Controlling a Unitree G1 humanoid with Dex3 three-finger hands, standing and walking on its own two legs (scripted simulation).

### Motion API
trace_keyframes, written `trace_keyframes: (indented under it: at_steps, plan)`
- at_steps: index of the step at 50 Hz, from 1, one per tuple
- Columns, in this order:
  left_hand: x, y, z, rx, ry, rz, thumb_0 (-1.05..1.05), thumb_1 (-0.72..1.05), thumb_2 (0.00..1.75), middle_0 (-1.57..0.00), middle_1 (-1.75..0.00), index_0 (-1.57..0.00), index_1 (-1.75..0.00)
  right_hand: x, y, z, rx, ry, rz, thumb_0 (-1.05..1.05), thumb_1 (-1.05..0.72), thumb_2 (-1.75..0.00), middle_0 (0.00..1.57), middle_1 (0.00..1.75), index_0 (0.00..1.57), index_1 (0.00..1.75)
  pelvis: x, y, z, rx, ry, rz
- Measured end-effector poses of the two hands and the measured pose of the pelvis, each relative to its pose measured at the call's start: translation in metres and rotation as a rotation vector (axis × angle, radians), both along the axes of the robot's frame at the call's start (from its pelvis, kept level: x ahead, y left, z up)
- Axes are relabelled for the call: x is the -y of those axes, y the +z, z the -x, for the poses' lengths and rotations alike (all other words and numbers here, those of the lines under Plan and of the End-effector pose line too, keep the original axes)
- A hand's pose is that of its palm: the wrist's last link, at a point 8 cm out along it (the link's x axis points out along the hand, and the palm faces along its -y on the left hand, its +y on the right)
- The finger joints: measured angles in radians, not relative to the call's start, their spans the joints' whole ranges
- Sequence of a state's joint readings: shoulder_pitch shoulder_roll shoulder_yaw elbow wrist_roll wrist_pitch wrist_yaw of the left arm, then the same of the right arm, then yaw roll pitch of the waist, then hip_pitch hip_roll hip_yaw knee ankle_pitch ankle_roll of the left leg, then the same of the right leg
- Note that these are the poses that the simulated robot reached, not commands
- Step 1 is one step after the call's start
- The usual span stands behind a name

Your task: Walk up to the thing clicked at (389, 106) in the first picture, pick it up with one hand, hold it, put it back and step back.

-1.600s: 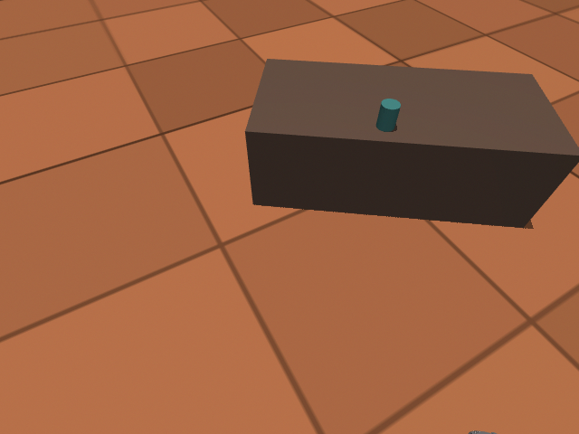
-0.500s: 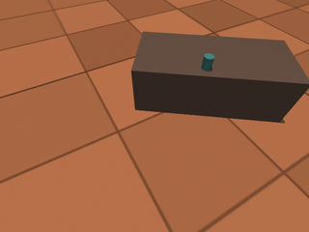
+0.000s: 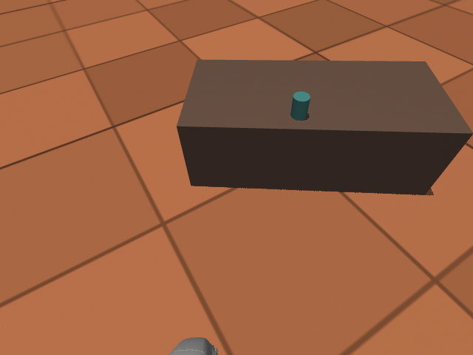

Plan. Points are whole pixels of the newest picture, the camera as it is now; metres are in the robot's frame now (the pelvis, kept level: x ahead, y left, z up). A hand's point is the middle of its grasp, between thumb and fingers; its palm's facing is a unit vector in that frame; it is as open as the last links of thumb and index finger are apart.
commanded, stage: walk up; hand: right
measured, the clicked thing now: (300, 106) +1.08 -0.24 -0.30
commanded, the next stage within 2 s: none
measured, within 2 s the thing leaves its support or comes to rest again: neither
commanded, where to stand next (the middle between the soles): +0.67 -0.02 m, yaw -1 degrees
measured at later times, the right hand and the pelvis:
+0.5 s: hand (392, 303) +0.23 -0.29 -0.14, palm faces +0.03 +0.93 -0.37, open 7.4 cm; pelvis +0.21 -0.01 +0.00, yaw -3 degrees
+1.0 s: hand (357, 193) +0.50 -0.29 -0.14, palm faces -0.05 +0.92 -0.39, open 7.4 cm; pelvis +0.41 -0.01 -0.02, yaw -1 degrees
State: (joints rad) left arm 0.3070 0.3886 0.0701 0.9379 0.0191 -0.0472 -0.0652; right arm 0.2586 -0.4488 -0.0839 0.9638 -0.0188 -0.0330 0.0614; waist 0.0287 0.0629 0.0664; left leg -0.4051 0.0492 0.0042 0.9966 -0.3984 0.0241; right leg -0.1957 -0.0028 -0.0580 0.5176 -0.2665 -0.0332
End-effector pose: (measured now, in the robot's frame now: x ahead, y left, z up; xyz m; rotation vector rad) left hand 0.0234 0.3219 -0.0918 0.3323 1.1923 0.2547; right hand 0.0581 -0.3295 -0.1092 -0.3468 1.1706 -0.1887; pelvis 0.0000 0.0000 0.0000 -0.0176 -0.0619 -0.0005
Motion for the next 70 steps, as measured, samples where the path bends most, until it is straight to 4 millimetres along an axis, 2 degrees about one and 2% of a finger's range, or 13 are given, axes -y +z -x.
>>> trace_keyframes:
  at_steps: [6, 12, 21, 25, 29, 33, 40, 46, 50, 56, 61, 65, 70]
  plan:
    - [0.003, -0.012, -0.035, -0.020, -0.001, 0.044, 0.01, 0.90, 0.90, -0.20, -0.30, -0.21, -0.30, -0.013, 0.015, -0.067, 0.041, 0.053, -0.002, 0.01, -0.90, -0.90, 0.20, 0.30, 0.21, 0.30, -0.002, 0.001, -0.049, -0.016, -0.002, 0.010]
    - [-0.011, -0.037, -0.100, -0.033, -0.036, 0.059, 0.01, 0.90, 0.90, -0.20, -0.30, -0.21, -0.30, -0.026, 0.017, -0.128, 0.126, 0.044, 0.041, 0.01, -0.90, -0.90, 0.20, 0.30, 0.21, 0.30, -0.017, -0.014, -0.104, -0.012, -0.015, -0.017]
    - [-0.002, -0.013, -0.231, 0.047, -0.143, 0.045, 0.01, 0.91, 0.90, -0.20, -0.30, -0.21, -0.30, -0.018, 0.024, -0.150, 0.071, -0.033, 0.027, 0.01, -0.90, -0.90, 0.20, 0.30, 0.21, 0.30, -0.007, 0.000, -0.175, -0.019, -0.041, -0.036]
    - [0.011, -0.002, -0.286, 0.073, -0.182, 0.016, 0.01, 0.91, 0.90, -0.20, -0.30, -0.21, -0.30, 0.000, 0.010, -0.162, 0.020, -0.061, 0.011, 0.01, -0.90, -0.90, 0.20, 0.30, 0.21, 0.30, 0.006, -0.003, -0.210, -0.022, -0.045, -0.041]
    - [0.025, 0.001, -0.332, 0.133, -0.184, -0.035, 0.01, 0.91, 0.90, -0.20, -0.30, -0.21, -0.30, 0.023, -0.015, -0.188, -0.022, -0.078, -0.002, 0.01, -0.90, -0.90, 0.20, 0.30, 0.21, 0.30, 0.026, -0.018, -0.247, -0.011, -0.038, -0.019]
    - [0.038, 0.010, -0.352, 0.165, -0.148, -0.039, 0.00, 0.91, 0.90, -0.20, -0.30, -0.21, -0.30, 0.029, -0.020, -0.233, -0.029, -0.062, -0.020, 0.01, -0.90, -0.90, 0.20, 0.30, 0.21, 0.30, 0.036, -0.013, -0.276, -0.004, -0.036, -0.028]
    - [0.043, 0.013, -0.362, 0.085, -0.106, -0.025, 0.00, 0.90, 0.90, -0.20, -0.30, -0.21, -0.30, 0.024, -0.003, -0.319, 0.038, 0.005, -0.044, 0.01, -0.90, -0.90, 0.20, 0.30, 0.21, 0.30, 0.037, 0.000, -0.325, -0.021, -0.034, -0.019]
    - [0.026, -0.007, -0.376, 0.021, -0.062, 0.005, 0.01, 0.90, 0.90, -0.20, -0.30, -0.21, -0.30, 0.013, 0.008, -0.389, 0.057, 0.052, -0.010, 0.01, -0.90, -0.90, 0.20, 0.30, 0.21, 0.30, 0.025, -0.005, -0.373, -0.026, -0.022, -0.001]
    - [0.011, -0.030, -0.398, -0.025, -0.046, 0.021, 0.01, 0.90, 0.90, -0.20, -0.30, -0.21, -0.30, 0.001, 0.011, -0.432, 0.117, 0.063, 0.029, 0.01, -0.90, -0.90, 0.20, 0.30, 0.21, 0.30, 0.011, -0.016, -0.406, -0.014, -0.022, -0.022]
    - [0.011, -0.028, -0.454, -0.024, -0.076, 0.045, 0.01, 0.91, 0.90, -0.20, -0.30, -0.21, -0.30, -0.009, 0.028, -0.456, 0.143, 0.018, 0.032, 0.01, -0.90, -0.90, 0.20, 0.30, 0.21, 0.30, 0.007, -0.005, -0.444, -0.005, -0.031, -0.022]
    - [0.016, -0.017, -0.500, -0.005, -0.107, 0.046, 0.01, 0.91, 0.90, -0.20, -0.30, -0.21, -0.30, -0.002, 0.028, -0.465, 0.102, -0.003, 0.027, 0.01, -0.90, -0.90, 0.20, 0.30, 0.21, 0.30, 0.012, 0.001, -0.475, -0.008, -0.039, -0.029]
    - [0.025, -0.008, -0.539, 0.012, -0.125, 0.020, 0.01, 0.91, 0.90, -0.20, -0.30, -0.21, -0.30, 0.012, 0.016, -0.472, 0.057, -0.030, 0.011, 0.01, -0.90, -0.90, 0.20, 0.30, 0.21, 0.30, 0.021, -0.001, -0.501, -0.012, -0.039, -0.033]
    - [0.040, -0.006, -0.582, 0.068, -0.127, -0.050, 0.01, 0.91, 0.90, -0.20, -0.30, -0.21, -0.30, 0.033, -0.015, -0.494, -0.004, -0.056, -0.011, 0.01, -0.90, -0.90, 0.20, 0.30, 0.21, 0.30, 0.042, -0.016, -0.532, -0.011, -0.031, -0.018]
